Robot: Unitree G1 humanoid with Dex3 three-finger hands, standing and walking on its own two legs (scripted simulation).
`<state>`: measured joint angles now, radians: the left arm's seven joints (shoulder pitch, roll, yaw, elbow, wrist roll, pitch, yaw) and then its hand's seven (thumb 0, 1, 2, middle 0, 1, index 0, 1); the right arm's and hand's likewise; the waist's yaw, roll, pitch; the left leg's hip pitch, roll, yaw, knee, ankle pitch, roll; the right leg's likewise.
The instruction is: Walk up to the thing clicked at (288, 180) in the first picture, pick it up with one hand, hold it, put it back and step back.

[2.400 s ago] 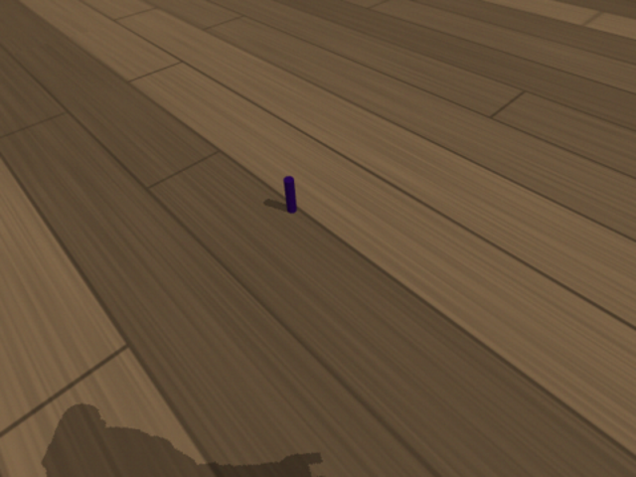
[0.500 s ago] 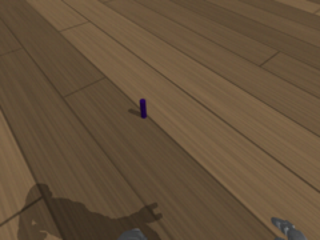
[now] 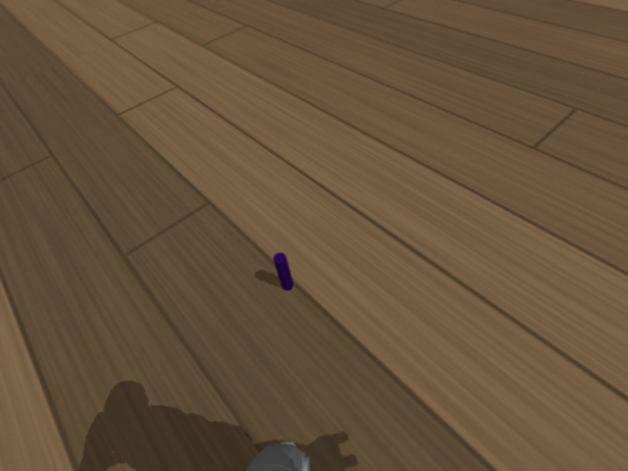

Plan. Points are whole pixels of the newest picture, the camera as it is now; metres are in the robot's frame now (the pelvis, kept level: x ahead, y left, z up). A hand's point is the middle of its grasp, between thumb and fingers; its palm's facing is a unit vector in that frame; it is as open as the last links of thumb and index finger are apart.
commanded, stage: walk up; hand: left
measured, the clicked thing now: (283, 272) +0.83 +0.26 -0.68
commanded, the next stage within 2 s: none
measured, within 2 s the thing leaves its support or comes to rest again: neither
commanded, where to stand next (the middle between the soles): +0.49 +0.05 m, yaw -1 degrees
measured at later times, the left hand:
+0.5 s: hand (163, 379) +0.26 +0.31 -0.14, palm faces -0.10 -0.93 -0.36, open 7.4 cm
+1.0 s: hand (178, 312) +0.39 +0.32 -0.14, palm faces -0.03 -0.92 -0.39, open 7.4 cm
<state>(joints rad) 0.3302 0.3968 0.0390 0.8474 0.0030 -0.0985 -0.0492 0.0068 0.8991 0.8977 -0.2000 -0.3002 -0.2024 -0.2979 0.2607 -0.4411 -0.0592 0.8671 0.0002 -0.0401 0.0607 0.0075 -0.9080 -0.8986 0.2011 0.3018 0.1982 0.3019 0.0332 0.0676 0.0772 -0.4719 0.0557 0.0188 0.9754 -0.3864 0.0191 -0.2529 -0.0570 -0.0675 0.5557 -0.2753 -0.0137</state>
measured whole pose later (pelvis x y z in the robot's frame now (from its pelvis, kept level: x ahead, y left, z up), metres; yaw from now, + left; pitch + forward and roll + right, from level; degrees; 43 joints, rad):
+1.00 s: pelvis +0.35 +0.04 -0.01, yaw -1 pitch -2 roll -1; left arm 0.34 0.43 0.04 0.85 0.01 -0.06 -0.04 0.01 0.90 0.90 -0.20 -0.30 -0.20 -0.30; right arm 0.29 -0.43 -0.07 0.89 -0.02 -0.05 0.05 0.00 -0.91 -0.90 0.20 0.30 0.20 0.30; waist 0.03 0.01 0.06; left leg -0.38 0.06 0.04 0.58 -0.18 0.00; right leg -0.23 -0.07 -0.06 0.64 -0.37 0.01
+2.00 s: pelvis +0.42 +0.04 +0.01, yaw -2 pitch -2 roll +0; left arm 0.05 0.35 0.00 1.16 0.00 -0.01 -0.02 0.01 0.90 0.90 -0.20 -0.30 -0.20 -0.30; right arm 0.07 -0.37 0.00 1.17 0.00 -0.02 0.01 0.00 -0.91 -0.90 0.20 0.30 0.20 0.30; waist 0.00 0.00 0.05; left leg -0.14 0.03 0.05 0.34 -0.17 -0.02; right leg -0.16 -0.04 -0.03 0.35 -0.15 0.02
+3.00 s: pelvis +0.45 +0.04 +0.02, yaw -1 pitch -1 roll +0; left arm 0.09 0.35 0.00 1.15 0.00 -0.01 -0.01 0.01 0.90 0.90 -0.20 -0.30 -0.20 -0.30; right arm 0.09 -0.35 -0.01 1.15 -0.01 -0.01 0.01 0.00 -0.91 -0.90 0.20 0.30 0.20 0.30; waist 0.00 0.00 0.04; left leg -0.10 0.03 0.04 0.30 -0.18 -0.02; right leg -0.13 -0.04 -0.04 0.32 -0.17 0.02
